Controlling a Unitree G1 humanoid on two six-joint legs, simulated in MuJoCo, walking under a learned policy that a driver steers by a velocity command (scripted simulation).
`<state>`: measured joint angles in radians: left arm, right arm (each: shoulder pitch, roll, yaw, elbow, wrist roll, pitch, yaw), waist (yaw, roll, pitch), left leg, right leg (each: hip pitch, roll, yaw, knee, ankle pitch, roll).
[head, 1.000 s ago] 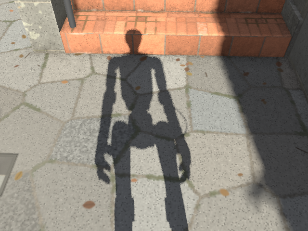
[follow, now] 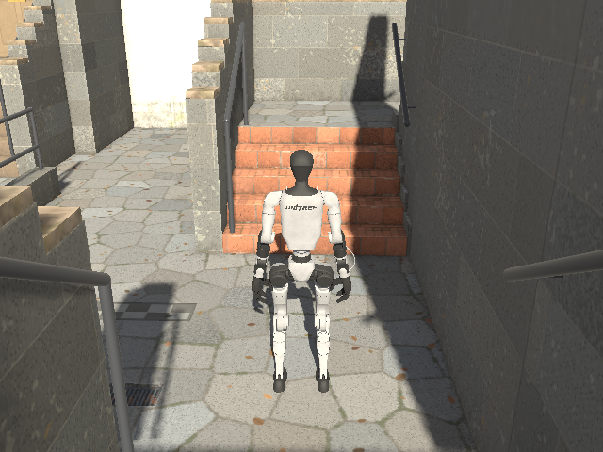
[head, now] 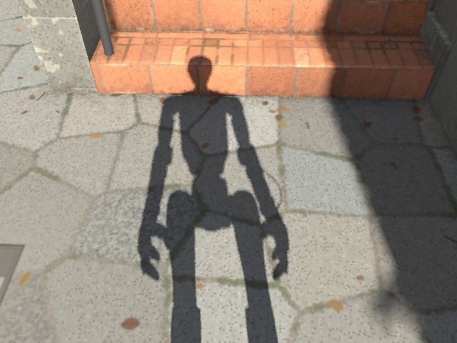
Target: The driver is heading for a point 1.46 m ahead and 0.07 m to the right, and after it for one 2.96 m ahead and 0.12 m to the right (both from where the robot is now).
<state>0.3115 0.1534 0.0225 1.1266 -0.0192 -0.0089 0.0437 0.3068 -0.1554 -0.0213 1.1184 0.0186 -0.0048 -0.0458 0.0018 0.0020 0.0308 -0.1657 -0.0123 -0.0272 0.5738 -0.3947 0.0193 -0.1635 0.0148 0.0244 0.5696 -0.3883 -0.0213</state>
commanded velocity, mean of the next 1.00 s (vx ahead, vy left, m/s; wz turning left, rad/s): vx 0.13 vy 0.00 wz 0.00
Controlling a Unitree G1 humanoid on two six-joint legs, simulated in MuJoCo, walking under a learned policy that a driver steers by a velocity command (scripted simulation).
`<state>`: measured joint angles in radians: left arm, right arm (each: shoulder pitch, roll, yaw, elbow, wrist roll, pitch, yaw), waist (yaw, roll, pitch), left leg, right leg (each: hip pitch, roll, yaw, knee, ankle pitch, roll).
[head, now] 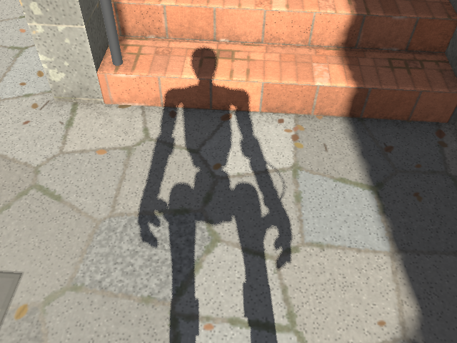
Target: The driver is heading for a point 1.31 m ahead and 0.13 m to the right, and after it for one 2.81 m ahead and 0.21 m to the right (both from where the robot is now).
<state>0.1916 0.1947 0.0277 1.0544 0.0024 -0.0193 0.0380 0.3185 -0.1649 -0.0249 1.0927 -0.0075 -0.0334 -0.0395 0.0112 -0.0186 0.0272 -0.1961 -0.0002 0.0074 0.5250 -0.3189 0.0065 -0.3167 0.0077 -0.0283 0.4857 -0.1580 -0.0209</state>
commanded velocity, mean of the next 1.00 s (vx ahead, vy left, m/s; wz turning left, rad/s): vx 0.16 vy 0.00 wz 0.00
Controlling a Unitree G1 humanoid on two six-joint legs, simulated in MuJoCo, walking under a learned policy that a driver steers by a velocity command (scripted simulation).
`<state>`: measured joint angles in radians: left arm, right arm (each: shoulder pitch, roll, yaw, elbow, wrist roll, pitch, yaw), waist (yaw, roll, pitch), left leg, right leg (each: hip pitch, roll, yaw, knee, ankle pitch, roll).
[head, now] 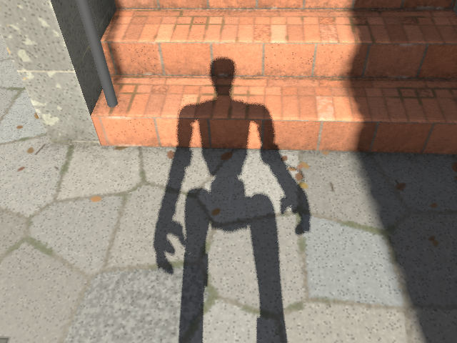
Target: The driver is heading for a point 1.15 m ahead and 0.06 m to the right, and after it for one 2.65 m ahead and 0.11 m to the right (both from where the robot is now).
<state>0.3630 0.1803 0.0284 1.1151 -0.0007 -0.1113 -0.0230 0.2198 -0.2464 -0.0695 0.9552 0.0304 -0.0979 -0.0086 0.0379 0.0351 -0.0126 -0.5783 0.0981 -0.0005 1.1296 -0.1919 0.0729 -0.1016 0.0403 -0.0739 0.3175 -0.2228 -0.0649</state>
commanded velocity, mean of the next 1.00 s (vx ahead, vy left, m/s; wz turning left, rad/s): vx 0.41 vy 0.00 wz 0.00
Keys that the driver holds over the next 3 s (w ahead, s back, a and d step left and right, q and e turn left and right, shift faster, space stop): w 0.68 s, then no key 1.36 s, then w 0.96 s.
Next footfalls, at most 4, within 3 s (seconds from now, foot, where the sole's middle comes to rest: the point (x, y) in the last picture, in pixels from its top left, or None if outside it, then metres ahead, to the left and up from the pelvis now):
0.34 left None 0.38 0.15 -0.78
0.86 right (283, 302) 0.67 -0.08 -0.78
1.20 left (205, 316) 0.62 0.16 -0.78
2.72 right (279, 215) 1.00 -0.09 -0.78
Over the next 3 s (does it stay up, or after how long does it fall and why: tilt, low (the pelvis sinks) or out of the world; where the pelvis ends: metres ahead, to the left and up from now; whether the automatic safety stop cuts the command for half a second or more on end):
stays up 0.97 0.00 0.00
